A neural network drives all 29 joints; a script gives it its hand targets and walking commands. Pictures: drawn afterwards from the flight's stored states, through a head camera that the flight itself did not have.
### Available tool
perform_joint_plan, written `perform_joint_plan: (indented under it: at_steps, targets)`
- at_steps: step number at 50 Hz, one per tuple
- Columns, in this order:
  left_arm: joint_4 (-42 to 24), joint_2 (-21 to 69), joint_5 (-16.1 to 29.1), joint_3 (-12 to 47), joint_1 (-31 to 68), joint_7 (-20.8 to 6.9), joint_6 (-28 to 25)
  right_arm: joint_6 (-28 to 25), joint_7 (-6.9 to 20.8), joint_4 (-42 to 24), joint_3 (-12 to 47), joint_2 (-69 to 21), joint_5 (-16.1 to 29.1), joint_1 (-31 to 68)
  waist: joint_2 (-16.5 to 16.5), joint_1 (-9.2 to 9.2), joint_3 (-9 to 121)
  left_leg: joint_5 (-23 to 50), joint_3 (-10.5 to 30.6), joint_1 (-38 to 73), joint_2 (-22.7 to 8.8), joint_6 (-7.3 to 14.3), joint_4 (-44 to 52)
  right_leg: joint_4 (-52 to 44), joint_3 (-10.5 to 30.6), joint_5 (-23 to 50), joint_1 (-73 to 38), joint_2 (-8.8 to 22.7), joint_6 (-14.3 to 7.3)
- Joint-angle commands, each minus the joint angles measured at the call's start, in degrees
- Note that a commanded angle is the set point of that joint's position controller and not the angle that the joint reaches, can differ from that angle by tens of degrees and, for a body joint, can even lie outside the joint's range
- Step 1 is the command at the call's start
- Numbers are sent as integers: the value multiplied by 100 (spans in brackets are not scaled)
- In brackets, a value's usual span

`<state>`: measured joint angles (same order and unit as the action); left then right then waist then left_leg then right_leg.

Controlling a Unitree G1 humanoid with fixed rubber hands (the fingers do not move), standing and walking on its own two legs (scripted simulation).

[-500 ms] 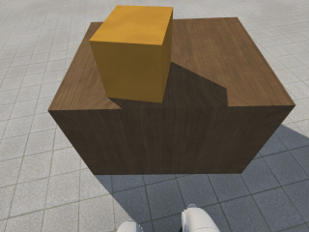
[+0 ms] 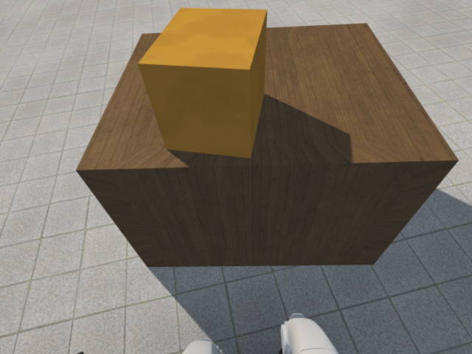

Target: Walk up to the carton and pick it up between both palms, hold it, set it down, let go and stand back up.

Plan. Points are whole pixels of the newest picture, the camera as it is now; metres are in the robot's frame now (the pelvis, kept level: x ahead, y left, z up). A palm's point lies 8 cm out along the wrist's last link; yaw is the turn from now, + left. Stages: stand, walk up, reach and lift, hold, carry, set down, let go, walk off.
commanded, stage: walk up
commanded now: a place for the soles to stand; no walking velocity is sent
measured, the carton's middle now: (215, 81) +0.74 +0.05 +0.06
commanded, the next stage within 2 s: none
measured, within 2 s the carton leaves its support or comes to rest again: neither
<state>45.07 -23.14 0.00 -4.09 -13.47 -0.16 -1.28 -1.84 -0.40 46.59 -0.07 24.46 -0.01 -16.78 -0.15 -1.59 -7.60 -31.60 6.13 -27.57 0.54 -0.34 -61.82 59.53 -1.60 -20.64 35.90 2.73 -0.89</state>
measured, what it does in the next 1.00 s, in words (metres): walks ahead: left foot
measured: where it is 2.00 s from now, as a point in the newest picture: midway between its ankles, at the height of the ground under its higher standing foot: (227, 336)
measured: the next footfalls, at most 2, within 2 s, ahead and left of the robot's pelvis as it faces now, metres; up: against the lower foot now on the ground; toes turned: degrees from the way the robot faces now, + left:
left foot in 0.92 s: +0.34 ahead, +0.23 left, +0.00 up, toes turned +1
right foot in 1.20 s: +0.34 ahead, -0.06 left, +0.00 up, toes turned +2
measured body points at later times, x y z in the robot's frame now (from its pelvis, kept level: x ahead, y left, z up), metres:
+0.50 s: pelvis +0.05 +0.03 +0.02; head +0.05 +0.02 +0.47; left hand +0.16 +0.35 -0.07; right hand +0.04 -0.30 -0.09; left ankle +0.03 +0.17 -0.66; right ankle +0.10 -0.11 -0.64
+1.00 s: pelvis +0.18 +0.08 +0.01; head +0.15 +0.07 +0.46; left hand +0.27 +0.41 -0.06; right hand +0.22 -0.25 -0.10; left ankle +0.23 +0.21 -0.66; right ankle +0.16 -0.09 -0.64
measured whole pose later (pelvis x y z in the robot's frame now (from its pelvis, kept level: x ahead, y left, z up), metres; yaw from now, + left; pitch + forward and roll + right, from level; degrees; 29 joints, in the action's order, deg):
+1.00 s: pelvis +0.18 +0.08 +0.01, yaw +2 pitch -6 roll -2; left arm 45.5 -23.7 0.0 -4.1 -17.4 -0.2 -3.5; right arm -3.8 2.2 46.6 0.0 27.9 0.0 -23.5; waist -4.5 -2.6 -1.8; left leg -27.2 3.7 -26.6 -2.4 -1.3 -59.8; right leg 65.2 -0.4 -33.4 20.8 3.3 -0.3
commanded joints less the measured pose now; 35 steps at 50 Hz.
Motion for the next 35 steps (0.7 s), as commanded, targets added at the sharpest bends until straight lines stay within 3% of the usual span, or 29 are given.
perform_joint_plan:
  at_steps: [1, 2, 3, 4, 6, 7, 8, 9, 10, 11, 12, 13, 15, 16, 17, 18, 19, 20, 21, 22, 23, 26, 28, 29, 30, 31, 32, 33, 35]
  targets:
    - [-256, -1186, -151, -310, 724, 35, 39, -141, -77, 310, -780, 1713, -136, -981, -1128, -202, 509, -2440, 2321, 39, -1094, 1115, 3758, -429, 333, -2110, 394, -144, -60]
    - [-266, -1221, -151, -329, 633, 50, 37, -160, -107, 112, -813, 1972, -199, -435, -1199, -73, 323, -2694, 3598, -322, -1624, 1350, 4377, 393, 344, -1394, 314, -303, -44]
    - [-149, -1316, -134, -350, 384, 42, 18, -201, -157, -100, -802, 1993, -243, 97, -930, 156, 244, -2210, 3703, -500, -1711, 1399, 4199, 427, 540, -1203, 132, -136, -59]
    - [-99, -1392, -111, -352, 290, 12, -42, -232, -194, -177, -769, 1973, -230, 374, -649, 280, 358, -1357, 3188, -597, -1476, 1298, 3632, 25, 533, -991, -373, -46, -85]
    - [24, -1401, -104, -387, -42, -11, -149, -231, -191, -208, -672, 1666, -152, 598, -546, 499, 841, 711, 1574, -956, -822, 800, 2587, -963, 310, -369, -1854, -122, -173]
    - [23, -1472, -104, -418, -133, 1, -193, -225, -185, -194, -585, 1385, -93, 335, -156, 491, 1163, 1458, 768, -1151, -449, 564, 1782, -1673, 759, -302, -2439, 166, -277]
    - [20, -1679, -136, -470, -320, 24, -228, -221, -192, -127, -549, 1158, -19, 108, 378, 484, 1574, 1363, 14, -1409, -59, 317, 759, -2190, 1884, -422, -2927, 770, -559]
    - [7, -1869, -117, -523, -415, 45, -230, -204, -232, -159, -538, 1136, -26, -34, 754, 466, 1770, 782, -453, -1376, 127, 239, 112, -2847, 2883, -957, -2854, 1430, -899]
    - [-32, -1902, -129, -519, -101, 54, -228, -164, -232, -31, -556, 1281, -19, -234, 661, 354, 1806, -158, -562, -1172, -43, 249, -63, -3191, 3355, -1575, -2486, 1818, -1122]
    - [-108, -1899, -157, -495, 184, 46, -221, -141, -195, 106, -592, 1441, -3, -444, 549, 219, 1700, -235, -526, -815, -168, 293, 56, -3234, 3322, -1978, -2036, 1831, -1170]
    - [169, -2414, -227, -702, -793, 5, -324, -96, 69, 29, -734, 1629, -226, -933, 571, 246, 1849, -1192, -607, -997, -111, 517, -331, -3699, 3654, -4118, -2531, 1944, -1163]
    - [217, -2461, -250, -760, -718, 39, -336, -38, 182, 127, -779, 1620, -259, -1118, 833, 170, 1639, -1193, -845, -1020, -168, 540, -503, -4152, 3618, -4492, -2378, 1967, -978]
    - [150, -2422, -272, -749, -507, 57, -306, 4, 274, 198, -828, 1526, -215, -1456, 1061, -66, 1482, -1074, -992, -515, -286, 606, 15, -4275, 3163, -3977, -1998, 1796, -788]
    - [152, -2319, -280, -714, -296, 56, -273, 13, 296, 313, -846, 1476, -184, -1730, 994, -257, 1527, -875, -1214, 24, -200, 656, 489, -4258, 2740, -3712, -1638, 1638, -581]
    - [85, -2282, -306, -680, 68, 48, -221, 43, 304, 434, -889, 1437, -164, -2145, 864, -616, 1520, -565, -1491, 1012, -108, 701, 1131, -4050, 2055, -3613, -998, 1301, -290]
    - [14, -2019, -340, -600, 516, 52, -152, 34, 287, 677, -911, 1345, -170, -2793, 511, -1054, 1576, -475, -1345, 2378, 125, 759, 2016, -3020, 1170, -3313, 36, 710, -42]
    - [-184, -1330, -288, -413, 1015, 77, -119, -13, 228, 728, -990, 1663, -243, -3313, -1766, -1464, 1129, -2269, 779, 2961, -492, 1043, 3894, -325, -227, -2550, 1634, -392, 385]
    - [-444, -874, -171, -259, 1197, 148, -169, -23, 205, 391, -1006, 2068, -217, -2379, -2929, -1167, 191, -3679, 4205, 2373, -1637, 1457, 5258, 1149, -432, -2203, 2913, -923, 168]
    - [-374, -1396, -206, -336, 1065, 145, -281, -34, 158, 93, -1010, 2247, -232, -1523, -1590, -726, -323, -3783, 5060, 1805, -1895, 1726, 5618, 1166, 244, -1719, 2759, -465, 85]
    - [-214, -1551, -181, -325, 745, 61, -371, -102, 115, -86, -1025, 2272, -264, -1039, -1005, -400, -201, -2921, 4690, 1894, -1844, 1777, 5158, 813, 378, -1307, 2227, -246, 55]
    - [-142, -1510, -106, -324, 677, -14, -446, -164, 74, -153, -975, 2144, -321, -944, -870, -329, -26, -1424, 3894, 2151, -1540, 1665, 4559, 371, 282, -1194, 1751, -193, 59]
    - [-94, -1356, 22, -325, 346, -67, -518, -175, 129, -281, -833, 1944, -234, -750, -1181, -88, 211, 752, 2517, 1231, -1182, 1414, 3791, -1053, -197, -1085, -24, -272, 91]
    - [165, -1329, 42, -374, -602, -10, -602, -148, 173, -545, -693, 1639, -158, -178, -747, 556, 618, 1616, 1320, -203, -724, 1040, 2768, -2214, -558, 5, -2616, -507, -29]
    - [361, -1471, 2, -507, -1583, 80, -604, -170, 169, -658, -604, 1346, -145, -30, -390, 1131, 1183, 2443, 717, -1124, -490, 772, 1379, -2445, -277, 138, -4403, -399, -84]
    - [502, -1911, -70, -691, -2623, 171, -634, -218, 170, -650, -503, 894, -72, -286, 844, 1548, 1866, 2240, 127, -1944, -38, 401, -692, -2764, 1336, -552, -5675, 542, -273]
    - [362, -2307, -59, -735, -2445, 207, -644, -249, 129, -740, -466, 781, -40, -583, 1359, 1133, 1832, -163, -25, -2842, 417, 292, -1078, -3575, 3631, -1576, -5802, 1804, -831]
    - [281, -2370, -26, -786, -1975, 167, -617, -197, 118, -596, -591, 1332, -103, -593, 583, 950, 1824, -227, 105, -2849, 107, 359, -1170, -4010, 4487, -2780, -5430, 2247, -1214]
    - [140, -2280, -31, -735, -1449, 164, -605, -163, 136, -550, -614, 1522, -154, -642, 247, 747, 1331, -91, -28, -2771, -279, 391, -1154, -4095, 4427, -3279, -4560, 2344, -1359]
    - [-14, -2137, -135, -620, -676, 152, -622, -128, 199, -451, -668, 1417, -243, -582, 289, 334, 238, 3, -126, -2353, -642, 401, -1017, -4140, 3588, -2990, -2891, 2134, -1336]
